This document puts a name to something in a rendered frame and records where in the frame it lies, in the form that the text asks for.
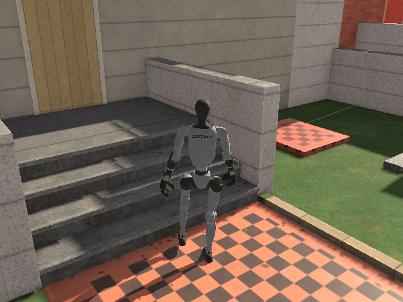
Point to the stairs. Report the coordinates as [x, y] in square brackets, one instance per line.
[71, 239]

